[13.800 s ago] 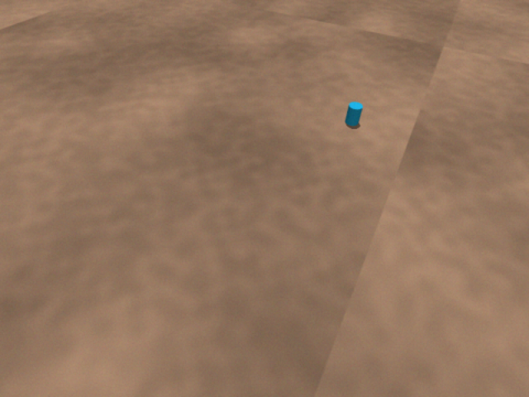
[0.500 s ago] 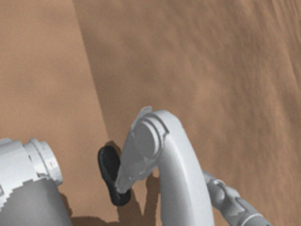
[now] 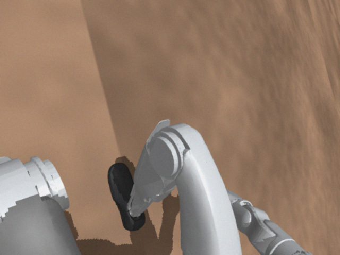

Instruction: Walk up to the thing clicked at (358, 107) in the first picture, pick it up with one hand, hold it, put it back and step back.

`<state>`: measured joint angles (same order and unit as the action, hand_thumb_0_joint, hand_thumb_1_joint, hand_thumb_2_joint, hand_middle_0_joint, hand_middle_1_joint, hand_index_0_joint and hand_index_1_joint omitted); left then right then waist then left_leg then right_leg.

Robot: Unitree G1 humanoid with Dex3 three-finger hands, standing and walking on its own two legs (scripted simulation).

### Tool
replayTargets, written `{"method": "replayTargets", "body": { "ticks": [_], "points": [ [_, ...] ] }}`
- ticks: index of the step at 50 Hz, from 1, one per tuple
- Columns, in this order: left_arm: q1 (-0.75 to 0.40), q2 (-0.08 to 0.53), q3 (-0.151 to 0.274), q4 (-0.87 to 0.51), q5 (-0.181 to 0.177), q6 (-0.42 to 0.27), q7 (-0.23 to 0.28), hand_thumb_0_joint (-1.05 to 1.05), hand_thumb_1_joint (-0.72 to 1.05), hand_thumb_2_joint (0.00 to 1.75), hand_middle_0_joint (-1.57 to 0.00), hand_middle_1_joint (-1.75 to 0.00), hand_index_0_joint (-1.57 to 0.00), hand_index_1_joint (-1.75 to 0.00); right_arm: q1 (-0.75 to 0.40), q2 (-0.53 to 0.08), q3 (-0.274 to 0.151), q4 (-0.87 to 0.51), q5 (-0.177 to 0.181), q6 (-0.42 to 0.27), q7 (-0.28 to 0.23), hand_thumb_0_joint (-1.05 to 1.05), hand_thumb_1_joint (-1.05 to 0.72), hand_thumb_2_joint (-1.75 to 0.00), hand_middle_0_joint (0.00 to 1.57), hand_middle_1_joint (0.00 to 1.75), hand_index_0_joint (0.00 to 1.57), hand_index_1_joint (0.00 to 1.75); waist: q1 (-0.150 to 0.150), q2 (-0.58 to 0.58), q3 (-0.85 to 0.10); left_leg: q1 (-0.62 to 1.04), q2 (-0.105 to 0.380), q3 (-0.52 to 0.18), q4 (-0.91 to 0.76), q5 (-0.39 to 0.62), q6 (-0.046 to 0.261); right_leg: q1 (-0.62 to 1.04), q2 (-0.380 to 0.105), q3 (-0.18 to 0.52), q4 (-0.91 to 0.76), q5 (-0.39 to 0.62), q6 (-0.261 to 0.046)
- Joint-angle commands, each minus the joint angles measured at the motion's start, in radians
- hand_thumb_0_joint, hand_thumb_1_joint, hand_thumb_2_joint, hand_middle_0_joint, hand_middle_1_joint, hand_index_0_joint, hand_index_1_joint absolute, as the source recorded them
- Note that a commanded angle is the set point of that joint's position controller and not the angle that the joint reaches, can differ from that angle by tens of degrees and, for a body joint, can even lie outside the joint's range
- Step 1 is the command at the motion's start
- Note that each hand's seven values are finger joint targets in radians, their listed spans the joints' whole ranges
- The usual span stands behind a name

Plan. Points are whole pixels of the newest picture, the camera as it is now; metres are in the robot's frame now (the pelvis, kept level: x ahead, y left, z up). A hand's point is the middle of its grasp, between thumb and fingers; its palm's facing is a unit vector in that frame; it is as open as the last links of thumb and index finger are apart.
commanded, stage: settle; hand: left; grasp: from the side
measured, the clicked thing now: out of the picture +0.45 +0.28 -0.23
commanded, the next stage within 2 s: lift in 1.86 s
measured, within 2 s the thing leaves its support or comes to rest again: leaves its support in 0.28 s
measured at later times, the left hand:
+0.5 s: hand out of the picture +0.43 +0.30 -0.14, palm faces +0.37 -0.93 -0.02, open 11.8 cm
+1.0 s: hand out of the picture +0.41 +0.32 -0.04, palm faces +0.35 -0.94 -0.07, open 11.7 cm
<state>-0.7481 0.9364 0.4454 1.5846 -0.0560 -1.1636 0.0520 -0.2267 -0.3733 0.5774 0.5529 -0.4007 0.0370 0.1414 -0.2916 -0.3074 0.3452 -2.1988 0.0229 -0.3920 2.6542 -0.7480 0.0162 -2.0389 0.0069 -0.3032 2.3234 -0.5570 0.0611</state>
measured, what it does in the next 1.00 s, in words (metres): stands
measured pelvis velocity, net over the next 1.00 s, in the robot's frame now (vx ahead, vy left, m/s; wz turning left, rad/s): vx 0.01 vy -0.01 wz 0.14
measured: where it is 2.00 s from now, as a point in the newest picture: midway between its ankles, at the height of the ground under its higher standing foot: (90, 236)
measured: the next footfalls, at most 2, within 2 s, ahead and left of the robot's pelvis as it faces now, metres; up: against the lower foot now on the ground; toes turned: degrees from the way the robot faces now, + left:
none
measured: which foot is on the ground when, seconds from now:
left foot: down 0.00-1.00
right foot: down 0.00-1.00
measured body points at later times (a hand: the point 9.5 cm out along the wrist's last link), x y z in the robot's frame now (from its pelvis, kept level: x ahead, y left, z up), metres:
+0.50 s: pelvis +0.00 +0.00 +0.01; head +0.22 +0.19 +0.34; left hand +0.40 +0.35 -0.14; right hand +0.17 -0.24 -0.03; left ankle +0.08 +0.11 -0.26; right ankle +0.16 -0.12 -0.26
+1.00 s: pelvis +0.01 -0.01 +0.03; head +0.20 +0.13 +0.42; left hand +0.39 +0.37 -0.03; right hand +0.19 -0.25 -0.05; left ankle +0.08 +0.11 -0.26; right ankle +0.16 -0.12 -0.26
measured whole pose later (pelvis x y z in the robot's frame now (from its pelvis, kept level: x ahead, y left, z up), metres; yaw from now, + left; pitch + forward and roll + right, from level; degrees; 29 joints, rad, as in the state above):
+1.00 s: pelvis +0.01 -0.01 +0.03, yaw +8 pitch +27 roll -12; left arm -0.61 0.56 0.38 0.96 -0.08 -0.69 -0.10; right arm 0.04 -0.32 0.19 0.63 -0.15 0.06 0.11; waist -0.17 -0.07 0.01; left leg -2.24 0.02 -0.17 2.46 -0.70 0.03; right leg -2.15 -0.06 -0.14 2.29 -0.61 0.02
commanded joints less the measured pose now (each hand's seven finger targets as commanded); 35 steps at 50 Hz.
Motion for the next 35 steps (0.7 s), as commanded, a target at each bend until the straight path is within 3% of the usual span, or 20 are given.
{"method": "replayTargets", "body": {
  "ticks": [1, 7, 14, 15, 18, 19, 20, 24, 26, 29, 32, 35],
  "points": [
    [-0.182, 0.077, -0.001, -0.135, -0.003, -0.066, -0.018, 0.0, 0.19, 1.18, -1.13, -1.22, -1.11, -1.25, 0.055, -0.379, -0.117, 0.008, -0.005, 0.018, -0.018, 0.0, -0.93, -0.91, 0.2, 0.3, 0.2, 0.3, -0.149, 0.596, -0.558, 0.414, 0.058, 0.063, -0.356, 0.216, -0.049, 0.292, 0.067, -0.069, -0.127, 0.187, -0.054],
    [-0.214, 0.09, -0.003, -0.23, -0.011, -0.059, -0.029, 0.0, 0.15, 1.22, -1.18, -1.28, -1.17, -1.32, 0.061, -0.375, -0.13, 0.014, 0.005, 0.013, -0.02, 0.0, -0.93, -0.91, 0.2, 0.3, 0.2, 0.3, -0.132, 0.639, -0.588, 0.431, 0.059, 0.076, -0.357, 0.209, -0.05, 0.28, 0.067, -0.061, -0.123, 0.177, -0.059],
    [-0.218, 0.129, 0.063, -0.441, 0.002, -0.023, -0.009, 0.0, 0.1, 1.25, -1.24, -1.35, -1.23, -1.38, 0.104, -0.362, -0.175, 0.011, 0.015, 0.02, -0.014, 0.0, -0.93, -0.91, 0.2, 0.3, 0.2, 0.3, -0.083, 0.752, -0.704, 0.522, 0.062, 0.086, -0.388, 0.281, -0.067, 0.288, 0.054, -0.04, -0.101, 0.208, -0.067],
    [-0.226, 0.115, 0.047, -0.46, 0.003, -0.011, -0.01, 0.0, 0.1, 1.24, -1.25, -1.35, -1.23, -1.38, 0.11, -0.356, -0.183, 0.01, 0.02, 0.021, -0.014, 0.0, -0.93, -0.91, 0.2, 0.3, 0.2, 0.3, -0.089, 0.761, -0.702, 0.497, 0.057, 0.097, -0.394, 0.26, -0.063, 0.292, 0.054, -0.036, -0.109, 0.198, -0.069],
    [-0.216, 0.092, 0.032, -0.537, 0.007, 0.03, -0.016, 0.0, 0.07, 1.24, -1.25, -1.35, -1.23, -1.38, 0.139, -0.346, -0.216, 0.01, 0.034, 0.023, -0.014, 0.0, -0.93, -0.91, 0.2, 0.3, 0.2, 0.3, -0.072, 0.76, -0.732, 0.472, 0.05, 0.125, -0.401, 0.217, -0.053, 0.292, 0.053, -0.016, -0.129, 0.175, -0.072],
    [-0.199, 0.053, 0.019, -0.549, 0.002, 0.045, -0.023, 0.0, 0.09, 1.24, -1.25, -1.35, -1.23, -1.38, 0.142, -0.342, -0.23, 0.011, 0.041, 0.022, -0.014, 0.0, -0.93, -0.91, 0.2, 0.3, 0.2, 0.3, -0.064, 0.745, -0.737, 0.475, 0.049, 0.124, -0.408, 0.22, -0.054, 0.282, 0.05, -0.014, -0.129, 0.177, -0.073],
    [-0.203, 0.068, 0.022, -0.571, 0.002, 0.061, -0.024, 0.0, 0.09, 1.23, -1.24, -1.35, -1.23, -1.38, 0.155, -0.341, -0.239, 0.011, 0.049, 0.022, -0.014, 0.0, -0.93, -0.91, 0.2, 0.3, 0.2, 0.3, -0.058, 0.747, -0.754, 0.46, 0.047, 0.132, -0.412, 0.204, -0.05, 0.285, 0.05, -0.01, -0.134, 0.166, -0.075],
    [-0.175, -0.031, -0.032, -0.624, -0.012, 0.127, -0.047, 0.0, 0.07, 1.22, -1.26, -1.36, -1.25, -1.38, 0.181, -0.328, -0.287, 0.012, 0.09, 0.016, -0.013, 0.0, -0.92, -0.91, 0.2, 0.3, 0.2, 0.3, -0.034, 0.71, -0.747, 0.426, 0.04, 0.138, -0.44, 0.164, -0.043, 0.231, 0.042, 0.003, -0.142, 0.143, -0.08],
    [-0.183, -0.062, -0.041, -0.648, -0.024, 0.158, -0.053, 0.0, 0.08, 1.22, -1.28, -1.36, -1.27, -1.38, 0.211, -0.321, -0.308, 0.015, 0.109, 0.013, -0.013, 0.0, -0.92, -0.9, 0.2, 0.3, 0.2, 0.3, -0.029, 0.696, -0.76, 0.408, 0.033, 0.145, -0.45, 0.155, -0.038, 0.221, 0.038, 0.011, -0.144, 0.138, -0.08],
    [-0.151, -0.093, -0.043, -0.7, -0.032, 0.201, -0.072, 0.0, 0.11, 1.22, -1.27, -1.35, -1.27, -1.38, 0.247, -0.31, -0.345, 0.013, 0.137, 0.014, -0.011, 0.0, -0.91, -0.9, 0.2, 0.3, 0.2, 0.3, 0.005, 0.698, -0.808, 0.447, 0.031, 0.145, -0.478, 0.171, -0.041, 0.187, 0.031, 0.021, -0.14, 0.137, -0.086],
    [-0.177, -0.134, -0.073, -0.722, -0.031, 0.245, -0.09, 0.0, 0.1, 1.22, -1.29, -1.36, -1.28, -1.39, 0.269, -0.297, -0.378, 0.014, 0.165, 0.015, -0.013, 0.0, -0.91, -0.9, 0.2, 0.3, 0.2, 0.3, 0.005, 0.686, -0.788, 0.401, 0.024, 0.155, -0.506, 0.118, -0.033, 0.138, 0.023, 0.035, -0.143, 0.095, -0.092],
    [-0.205, -0.148, -0.056, -0.774, -0.043, 0.28, -0.098, 0.0, 0.07, 1.22, -1.25, -1.35, -1.25, -1.37, 0.293, -0.28, -0.407, 0.018, 0.19, 0.011, -0.017, 0.0, -0.9, -0.9, 0.2, 0.3, 0.2, 0.3, 0.034, 0.667, -0.814, 0.397, 0.017, 0.175, -0.52, 0.066, -0.023, 0.128, 0.018, 0.056, -0.165, 0.057, -0.093]
  ]
}}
